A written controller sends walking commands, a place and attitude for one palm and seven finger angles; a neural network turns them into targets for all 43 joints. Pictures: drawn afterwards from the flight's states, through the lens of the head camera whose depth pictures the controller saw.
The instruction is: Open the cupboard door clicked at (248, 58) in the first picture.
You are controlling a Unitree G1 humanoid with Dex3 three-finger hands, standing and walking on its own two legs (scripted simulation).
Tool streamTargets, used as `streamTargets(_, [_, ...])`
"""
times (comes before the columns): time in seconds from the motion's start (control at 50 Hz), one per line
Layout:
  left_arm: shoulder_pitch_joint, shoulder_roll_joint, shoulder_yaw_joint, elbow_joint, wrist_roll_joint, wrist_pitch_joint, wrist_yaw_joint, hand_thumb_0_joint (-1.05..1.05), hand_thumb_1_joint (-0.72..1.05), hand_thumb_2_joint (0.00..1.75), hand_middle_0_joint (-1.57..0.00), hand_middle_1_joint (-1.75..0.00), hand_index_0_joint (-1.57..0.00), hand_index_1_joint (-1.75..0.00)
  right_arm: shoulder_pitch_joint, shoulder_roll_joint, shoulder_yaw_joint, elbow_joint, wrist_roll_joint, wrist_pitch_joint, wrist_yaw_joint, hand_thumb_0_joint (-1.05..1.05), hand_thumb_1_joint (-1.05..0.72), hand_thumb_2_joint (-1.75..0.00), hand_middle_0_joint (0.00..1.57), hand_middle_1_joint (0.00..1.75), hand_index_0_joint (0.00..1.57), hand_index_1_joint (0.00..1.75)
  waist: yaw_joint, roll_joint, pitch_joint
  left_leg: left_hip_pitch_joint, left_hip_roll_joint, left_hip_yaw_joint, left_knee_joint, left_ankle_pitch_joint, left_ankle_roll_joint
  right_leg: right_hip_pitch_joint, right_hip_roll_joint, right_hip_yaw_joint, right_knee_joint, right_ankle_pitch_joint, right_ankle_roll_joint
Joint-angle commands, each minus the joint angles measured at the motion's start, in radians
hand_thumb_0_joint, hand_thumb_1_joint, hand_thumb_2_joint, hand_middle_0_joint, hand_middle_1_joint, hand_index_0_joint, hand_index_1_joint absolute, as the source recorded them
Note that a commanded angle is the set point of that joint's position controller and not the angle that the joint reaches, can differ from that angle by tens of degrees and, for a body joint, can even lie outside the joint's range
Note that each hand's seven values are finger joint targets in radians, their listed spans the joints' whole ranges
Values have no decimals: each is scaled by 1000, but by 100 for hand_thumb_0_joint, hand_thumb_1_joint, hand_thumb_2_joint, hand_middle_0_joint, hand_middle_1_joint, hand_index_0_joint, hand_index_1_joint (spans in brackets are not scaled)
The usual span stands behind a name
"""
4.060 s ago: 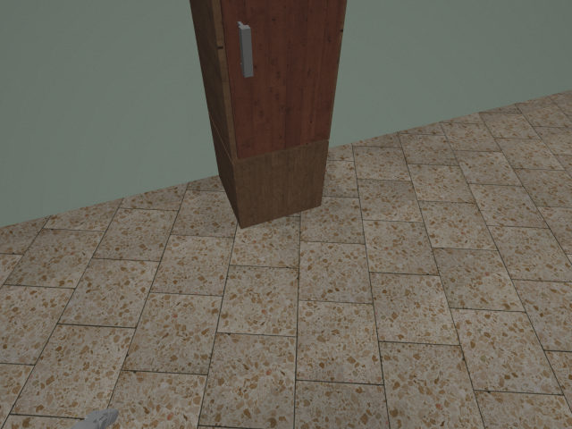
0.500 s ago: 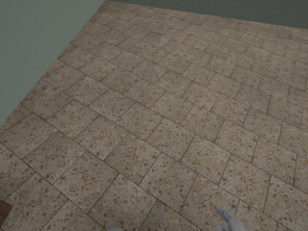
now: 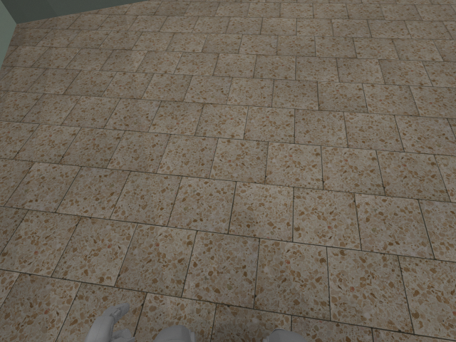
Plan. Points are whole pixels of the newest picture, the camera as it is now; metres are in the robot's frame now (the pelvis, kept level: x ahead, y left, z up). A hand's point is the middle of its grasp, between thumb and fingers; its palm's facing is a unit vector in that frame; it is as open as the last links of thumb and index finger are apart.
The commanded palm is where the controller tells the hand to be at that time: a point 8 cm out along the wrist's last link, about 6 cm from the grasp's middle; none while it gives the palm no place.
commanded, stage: turn to face it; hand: left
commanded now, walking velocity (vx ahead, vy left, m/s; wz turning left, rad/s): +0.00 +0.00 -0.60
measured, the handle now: out of the picture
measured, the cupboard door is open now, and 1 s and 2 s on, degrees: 0 0 0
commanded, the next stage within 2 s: none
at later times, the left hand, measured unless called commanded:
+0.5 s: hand out of the picture +0.07 +0.24 -0.16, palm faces +0.15 -0.97 -0.18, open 7.3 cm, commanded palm none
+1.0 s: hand out of the picture +0.01 +0.19 -0.12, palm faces +0.41 -0.87 -0.27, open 7.4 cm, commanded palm none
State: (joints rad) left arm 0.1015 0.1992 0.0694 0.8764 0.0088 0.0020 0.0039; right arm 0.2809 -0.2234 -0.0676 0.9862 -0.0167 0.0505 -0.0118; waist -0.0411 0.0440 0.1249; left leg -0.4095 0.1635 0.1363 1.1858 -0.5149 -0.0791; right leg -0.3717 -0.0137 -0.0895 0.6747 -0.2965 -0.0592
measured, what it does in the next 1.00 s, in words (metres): steps on the spot, turning left: left foot, then right foot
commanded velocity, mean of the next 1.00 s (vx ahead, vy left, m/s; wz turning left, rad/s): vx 0.00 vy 0.00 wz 0.59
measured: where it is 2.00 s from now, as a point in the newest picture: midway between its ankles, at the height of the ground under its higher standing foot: outside the picture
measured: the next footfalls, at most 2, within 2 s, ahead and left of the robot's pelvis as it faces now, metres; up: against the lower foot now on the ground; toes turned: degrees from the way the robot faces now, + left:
left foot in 0.32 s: +0.08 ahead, +0.14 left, +0.00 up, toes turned +7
right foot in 0.80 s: +0.06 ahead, -0.11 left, +0.00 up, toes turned +16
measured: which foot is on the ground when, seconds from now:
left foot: up 0.00-0.30, down 0.32-0.80, up 0.82-1.00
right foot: down 0.00-0.34, up 0.36-0.78, down 0.80-1.00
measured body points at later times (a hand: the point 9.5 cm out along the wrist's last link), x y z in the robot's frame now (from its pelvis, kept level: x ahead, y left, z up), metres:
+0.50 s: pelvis +0.02 +0.04 +0.02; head +0.05 +0.07 +0.47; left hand +0.06 +0.29 -0.14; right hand +0.07 -0.19 -0.12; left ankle +0.04 +0.14 -0.72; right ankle +0.00 -0.10 -0.65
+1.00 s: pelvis -0.01 -0.02 +0.02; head +0.02 -0.05 +0.47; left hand -0.01 +0.24 -0.10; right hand +0.16 -0.25 -0.13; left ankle -0.06 +0.12 -0.63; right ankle +0.02 -0.12 -0.72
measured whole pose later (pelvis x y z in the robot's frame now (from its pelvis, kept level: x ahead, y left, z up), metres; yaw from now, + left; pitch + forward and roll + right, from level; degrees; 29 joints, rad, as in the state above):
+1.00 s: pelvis -0.01 -0.02 +0.02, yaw +25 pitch -1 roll +2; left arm 0.19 0.16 0.03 0.90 0.02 0.02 0.03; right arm 0.21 -0.29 -0.11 0.94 -0.03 0.08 0.03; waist -0.04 0.04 0.04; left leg -0.55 0.01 -0.01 1.17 -0.34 -0.07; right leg -0.17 -0.09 -0.13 0.50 -0.30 -0.01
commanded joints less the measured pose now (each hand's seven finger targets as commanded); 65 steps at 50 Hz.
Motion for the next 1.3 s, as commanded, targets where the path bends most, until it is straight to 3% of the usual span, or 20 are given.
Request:
streamTargets(0.0, [48, 183, 38, -47, 1, 1, 19, 0, 90, 90, -20, -30, -20, -30, -15, -78, -12, -103, -6, -13, -10, 0, -90, -90, 20, 30, 20, 30, 26, -161, -180, -117, 0, -103, 28, 131, -22, 169, -224, 269, -311, 538, -81])
streamTargets(0.2, [86, 124, 3, 16, 20, -11, 23, 0, 90, 90, -20, -30, -20, -30, -9, -16, 21, -44, 6, -32, -1, 0, -90, -90, 20, 30, 20, 30, 42, -199, -143, 60, -77, -81, -428, 134, 25, 136, -220, 174, -368, 221, -89])
streamTargets(0.26, [93, 126, 7, 36, 6, -1, 30, 0, 90, 90, -20, -30, -20, -30, 32, -19, 22, -21, 4, -39, 1, 0, -90, -90, 20, 30, 20, 30, 27, -155, -114, 188, -85, -67, -658, 303, 33, 92, -223, 131, -272, 211, -33])
streamTargets(0.28, [110, 106, 5, 36, 1, 6, 28, 0, 90, 90, -20, -30, -20, -30, 48, -47, 18, -16, 4, -43, 3, 0, -90, -90, 20, 30, 20, 30, 30, -47, -115, 231, -54, -126, -723, 398, 52, 54, -189, 94, -202, 150, 9])
streamTargets(0.32, [129, 49, -3, 19, -3, 18, 24, 0, 90, 90, -20, -30, -20, -30, 32, -155, -3, -44, -8, -42, 4, 0, -90, -90, 20, 30, 20, 30, 44, 258, -63, 136, 199, -449, -888, 576, 193, -18, -41, -28, 43, -137, 104])
streamTargets(0.34, [89, 57, 2, 9, 4, 19, 25, 0, 90, 90, -20, -30, -20, -30, 29, -147, -7, -42, -15, -41, -6, 0, -90, -90, 20, 30, 20, 30, 24, 247, -43, 108, 212, -512, -950, 563, 251, -55, -29, 10, 210, -248, 109])
streamTargets(0.44, [70, 65, 21, 19, 7, 19, 12, 0, 90, 90, -20, -30, -20, -30, -2, -128, -12, -56, -7, -49, -18, 0, -90, -90, 20, 30, 20, 30, 33, 106, -146, 239, 90, -372, -871, 642, 235, -150, -46, 85, 394, -128, 124])
streamTargets(0.6, [4, 62, 17, -13, -5, 19, 18, 0, 90, 90, -20, -30, -20, -30, 56, -174, -46, -56, -7, -39, -11, 0, -90, -90, 20, 30, 20, 30, -22, 108, -249, 373, 76, -483, -815, 739, 261, -125, -15, 97, 190, -178, 149])
streamTargets(0.72, [128, 99, 23, 7, -11, 18, 25, 0, 90, 90, -20, -30, -20, -30, -57, -189, -61, -99, -4, -19, 3, 0, -90, -90, 20, 30, 20, 30, 45, 125, -242, 153, -14, -518, -788, 550, 195, 183, 24, 75, -179, -15, 123])
streamTargets(0.74, [174, 126, 31, 15, -9, 12, 28, 0, 90, 90, -20, -30, -20, -30, -76, -172, -60, -110, 0, -16, 7, 0, -90, -90, 20, 30, 20, 30, 69, 68, -250, 49, -59, -483, -752, 426, 146, 317, -13, 84, -322, 62, 111])
streamTargets(0.78, [153, 280, 52, -13, 16, 8, 38, 0, 90, 90, -20, -30, -20, -30, -87, -85, -49, -154, 0, -13, 12, 0, -90, -90, 20, 30, 20, 30, 88, -376, -165, -289, -248, -184, -308, -48, 19, 354, -471, 509, -488, -58, -61])
streamTargets(0.8, [97, 254, 38, -37, 10, 13, 40, 0, 90, 90, -20, -30, -20, -30, -107, -138, -59, -152, -12, -9, 16, 0, -90, -90, 20, 30, 20, 30, 70, -257, -122, -218, -185, -227, -147, -32, 40, 173, -473, 435, -483, -76, -84])
streamTargets(0.86, [-15, 163, 12, -58, 9, 0, 33, 0, 90, 90, -20, -30, -20, -30, -64, -112, -56, -100, -13, 13, 35, 0, -90, -90, 20, 30, 20, 30, -7, -195, -7, -191, -141, -182, 20, 136, 23, 74, -298, 198, -423, 84, -24])
streamTargets(0.9, [26, 156, 9, -56, 9, -8, 30, 0, 90, 90, -20, -30, -20, -30, -50, -103, -50, -97, -9, 15, 40, 0, -90, -90, 20, 30, 20, 30, 1, -213, -27, -201, -141, -146, 45, 181, 6, 133, -269, 103, -387, 185, -12])
streamTargets(1.12, [177, 231, 32, -21, 24, 2, 27, 0, 90, 90, -20, -30, -20, -30, -223, -91, -17, -168, 5, -5, 43, 0, -90, -90, 20, 30, 20, 30, 98, -279, -126, -46, -124, -29, -413, 66, 6, 323, -356, 16, -247, 521, -47])
streamTargets(1.16, [174, 245, 39, -20, 21, 6, 24, 0, 90, 90, -20, -30, -20, -30, -176, -99, -16, -162, 6, -13, 39, 0, -90, -90, 20, 30, 20, 30, 78, -280, -171, 41, -139, -4, -546, 126, 22, 330, -353, -21, -177, 561, -20])
streamTargets(1.2, [162, 229, 38, -22, 6, 11, 18, 0, 90, 90, -20, -30, -20, -30, -66, -163, -34, -136, 1, -28, 38, 0, -90, -90, 20, 30, 20, 30, 12, -151, -244, 306, -116, -49, -777, 401, 53, 197, -314, -93, 41, 458, 61])
streamTargets(1.22, [153, 169, 27, -60, -2, 14, 11, 0, 90, 90, -20, -30, -20, -30, 1, -285, -64, -134, -4, -38, 32, 0, -90, -90, 20, 30, 20, 30, -27, 161, -294, 523, 137, -374, -802, 739, 156, -99, -179, -124, 274, -15, 143])
streamTargets(1.24, [92, 126, 7, -99, 4, 20, 12, 0, 90, 90, -20, -30, -20, -30, 74, -340, -76, -109, 10, -34, 24, 0, -90, -90, 20, 30, 20, 30, -58, 258, -307, 540, 277, -515, -782, 1115, 273, -242, -117, -29, 420, -390, 169])
streamTargets(1.28, [39, 142, 15, -80, 12, 35, 21, 0, 90, 90, -20, -30, -20, -30, 44, -274, -60, -97, 3, -37, 7, 0, -90, -90, 20, 30, 20, 30, -51, 186, -250, 435, 206, -412, -780, 1028, 275, -248, -143, 59, 511, -285, 158])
